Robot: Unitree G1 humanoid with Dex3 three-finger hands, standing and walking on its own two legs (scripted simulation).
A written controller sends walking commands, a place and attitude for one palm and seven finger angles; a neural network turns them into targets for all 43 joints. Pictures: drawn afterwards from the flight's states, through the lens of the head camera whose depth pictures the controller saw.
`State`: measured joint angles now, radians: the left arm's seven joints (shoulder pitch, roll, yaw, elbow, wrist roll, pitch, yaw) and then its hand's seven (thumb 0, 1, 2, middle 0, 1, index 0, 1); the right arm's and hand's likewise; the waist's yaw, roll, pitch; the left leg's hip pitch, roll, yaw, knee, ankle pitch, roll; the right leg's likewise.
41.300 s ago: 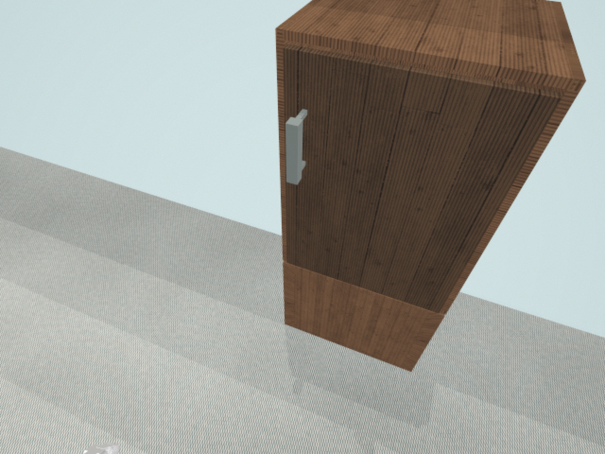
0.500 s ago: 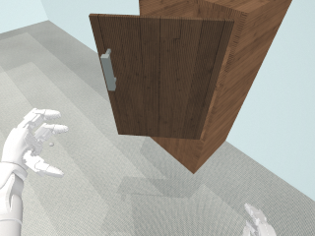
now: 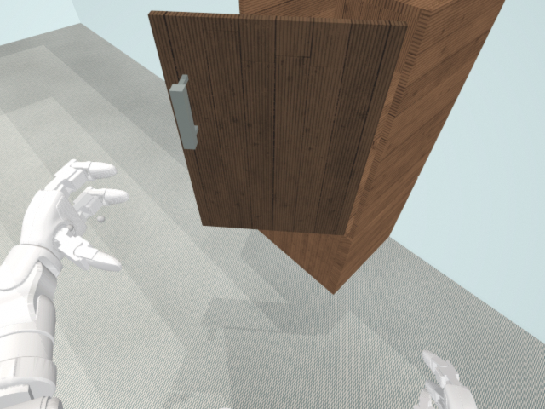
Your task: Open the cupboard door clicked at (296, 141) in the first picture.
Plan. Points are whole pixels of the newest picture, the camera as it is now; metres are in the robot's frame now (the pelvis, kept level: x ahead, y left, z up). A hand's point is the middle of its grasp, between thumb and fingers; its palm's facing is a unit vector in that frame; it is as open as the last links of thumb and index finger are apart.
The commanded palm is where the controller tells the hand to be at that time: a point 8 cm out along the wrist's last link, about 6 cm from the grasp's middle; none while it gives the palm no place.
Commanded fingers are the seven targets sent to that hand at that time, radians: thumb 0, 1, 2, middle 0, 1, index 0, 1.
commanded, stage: move the hooked fingers beside the handle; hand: left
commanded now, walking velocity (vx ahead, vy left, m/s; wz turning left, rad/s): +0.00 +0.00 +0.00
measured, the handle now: (187, 112) +0.62 +0.21 +0.09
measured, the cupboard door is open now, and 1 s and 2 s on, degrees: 41 41 41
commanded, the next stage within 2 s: none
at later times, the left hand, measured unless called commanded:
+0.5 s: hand (125, 175) +0.42 +0.26 +0.11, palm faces -0.02 -1.00 +0.01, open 14.0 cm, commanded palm +0.41 +0.32 +0.10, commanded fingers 0.00 -0.50 0.30 -0.30 -1.20 -0.30 -1.20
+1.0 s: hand (137, 142) +0.50 +0.27 +0.11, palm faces -0.02 -1.00 +0.00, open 14.0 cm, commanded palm +0.50 +0.32 +0.10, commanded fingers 0.00 -0.50 0.30 -0.30 -1.20 -0.30 -1.20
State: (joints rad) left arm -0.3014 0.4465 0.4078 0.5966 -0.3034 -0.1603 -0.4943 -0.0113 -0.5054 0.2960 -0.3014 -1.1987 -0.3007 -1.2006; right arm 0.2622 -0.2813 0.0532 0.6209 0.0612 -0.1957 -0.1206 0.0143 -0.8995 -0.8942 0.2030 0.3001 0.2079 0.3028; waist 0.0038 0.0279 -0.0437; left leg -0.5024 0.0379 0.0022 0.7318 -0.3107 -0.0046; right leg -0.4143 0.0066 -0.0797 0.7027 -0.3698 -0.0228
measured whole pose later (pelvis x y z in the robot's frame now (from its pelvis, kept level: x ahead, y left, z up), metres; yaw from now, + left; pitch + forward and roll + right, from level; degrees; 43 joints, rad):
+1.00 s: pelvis +0.01 +0.02 -0.02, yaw -3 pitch +16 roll -3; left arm -0.92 0.72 0.48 1.24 -0.12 -0.29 -0.46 -0.01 -0.50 0.30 -0.30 -1.20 -0.30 -1.20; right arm 0.42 -0.30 0.04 0.64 0.02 0.01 -0.07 0.01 -0.90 -0.89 0.20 0.30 0.21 0.30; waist -0.15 0.01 -0.08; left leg -0.80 0.06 0.02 0.88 -0.37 0.02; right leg -0.70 0.03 -0.05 0.81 -0.39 0.00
